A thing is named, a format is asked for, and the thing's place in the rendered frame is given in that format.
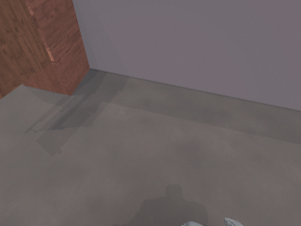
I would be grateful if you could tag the cupboard door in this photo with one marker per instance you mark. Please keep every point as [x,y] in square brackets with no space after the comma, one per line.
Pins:
[22,51]

